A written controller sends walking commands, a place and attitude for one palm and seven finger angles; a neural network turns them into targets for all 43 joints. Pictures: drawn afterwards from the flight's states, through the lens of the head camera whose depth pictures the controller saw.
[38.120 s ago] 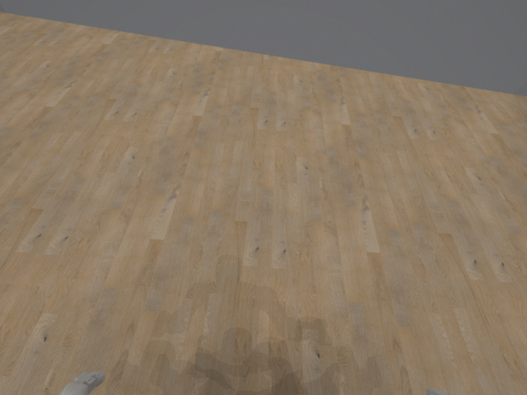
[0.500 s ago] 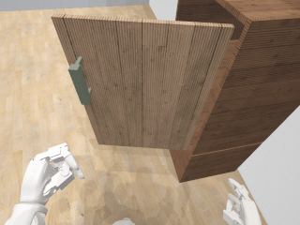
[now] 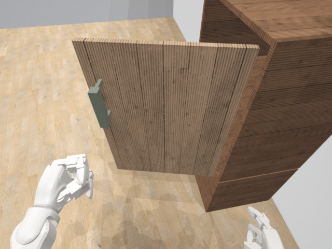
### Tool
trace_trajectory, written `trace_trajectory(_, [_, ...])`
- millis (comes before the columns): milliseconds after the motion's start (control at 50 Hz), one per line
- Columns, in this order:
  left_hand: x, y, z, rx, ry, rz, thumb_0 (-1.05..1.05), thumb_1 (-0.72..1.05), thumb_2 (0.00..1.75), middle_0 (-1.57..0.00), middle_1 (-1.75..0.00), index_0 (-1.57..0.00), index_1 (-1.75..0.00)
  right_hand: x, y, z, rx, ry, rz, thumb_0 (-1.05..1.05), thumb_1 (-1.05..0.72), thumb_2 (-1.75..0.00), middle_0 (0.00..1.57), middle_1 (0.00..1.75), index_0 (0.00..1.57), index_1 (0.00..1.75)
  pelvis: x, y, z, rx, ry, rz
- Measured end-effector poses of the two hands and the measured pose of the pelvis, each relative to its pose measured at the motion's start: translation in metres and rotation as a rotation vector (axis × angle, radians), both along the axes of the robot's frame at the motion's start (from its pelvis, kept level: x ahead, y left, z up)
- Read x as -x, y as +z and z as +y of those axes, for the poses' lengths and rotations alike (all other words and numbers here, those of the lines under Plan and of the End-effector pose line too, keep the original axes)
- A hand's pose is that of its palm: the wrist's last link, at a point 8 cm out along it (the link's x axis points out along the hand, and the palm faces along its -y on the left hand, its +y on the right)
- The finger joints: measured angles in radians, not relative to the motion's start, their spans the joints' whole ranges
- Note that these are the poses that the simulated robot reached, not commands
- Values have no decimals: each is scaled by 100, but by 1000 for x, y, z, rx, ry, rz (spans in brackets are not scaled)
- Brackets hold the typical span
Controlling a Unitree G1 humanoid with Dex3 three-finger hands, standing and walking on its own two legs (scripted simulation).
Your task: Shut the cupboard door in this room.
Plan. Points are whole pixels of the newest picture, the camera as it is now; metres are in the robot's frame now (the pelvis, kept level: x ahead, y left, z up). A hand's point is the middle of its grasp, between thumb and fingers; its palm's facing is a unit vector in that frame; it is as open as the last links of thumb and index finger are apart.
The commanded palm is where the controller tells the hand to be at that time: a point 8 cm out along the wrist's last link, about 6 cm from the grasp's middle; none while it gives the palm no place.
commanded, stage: raise the hand and make a fist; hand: left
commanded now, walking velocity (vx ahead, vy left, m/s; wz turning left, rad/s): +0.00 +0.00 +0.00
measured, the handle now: (102, 104) +0.47 +0.22 +0.09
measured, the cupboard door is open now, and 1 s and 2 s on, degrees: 75 75 75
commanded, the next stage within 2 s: bring the fist close to the handle in 0.24 s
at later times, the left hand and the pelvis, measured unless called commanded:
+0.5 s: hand (93, 183) +0.23 +0.17 +0.10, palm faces +0.07 -0.99 -0.10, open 3.1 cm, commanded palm +0.21 +0.22 +0.10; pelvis +0.00 -0.04 +0.00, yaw +0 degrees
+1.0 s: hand (89, 150) +0.31 +0.21 +0.09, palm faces +0.02 -1.00 -0.04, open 3.1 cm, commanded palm +0.29 +0.25 +0.10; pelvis +0.01 -0.02 +0.00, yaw -1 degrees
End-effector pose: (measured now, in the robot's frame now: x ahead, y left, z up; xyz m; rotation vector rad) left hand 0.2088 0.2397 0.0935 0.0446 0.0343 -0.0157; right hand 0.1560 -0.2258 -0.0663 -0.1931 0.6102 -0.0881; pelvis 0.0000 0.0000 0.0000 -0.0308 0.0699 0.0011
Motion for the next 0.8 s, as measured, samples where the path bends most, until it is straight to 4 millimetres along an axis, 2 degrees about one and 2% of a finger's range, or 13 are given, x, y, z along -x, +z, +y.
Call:
trace_trajectory(80, [6,-12,-7,6,1,58,1,90,90,-129,-150,-129,-150,6,3,-11,17,-22,4,1,-90,-90,21,30,20,30,1,1,-5,-9,-8,-4])
trace_trajectory(240, [11,11,-9,-30,70,-102,2,90,90,-130,-150,-129,-150,6,1,-24,23,6,-3,1,-90,-90,21,30,20,30,6,0,-18,-11,4,-12])
trace_trajectory(360, [13,-5,-28,-21,5,11,1,90,90,-130,-150,-130,-150,2,0,-30,-4,-11,-28,1,-90,-90,21,30,20,30,5,0,-25,-18,1,-11])
trace_trajectory(440, [13,-4,-27,-36,34,1,2,89,90,-130,-150,-130,-150,0,0,-34,-3,-11,-31,1,-90,-90,21,30,20,30,4,0,-31,-25,-1,-13])
trace_trajectory(580, [-8,14,-6,-59,98,-111,2,89,90,-130,-150,-130,-150,-2,-6,-46,4,-1,2,1,-90,-90,21,30,20,30,3,-1,-41,-25,8,-7])
trace_trajectory(720, [-37,-3,-8,-16,18,5,1,90,90,-130,-150,-130,-150,3,-10,-60,24,-56,31,1,-90,-90,21,30,20,30,0,0,-40,-30,-3,7])
trace_trajectory(800, [-52,0,-1,-5,40,-27,2,89,90,-130,-150,-130,-150,7,-8,-64,43,-78,53,1,-90,-90,21,30,20,30,-3,1,-39,-35,-12,15])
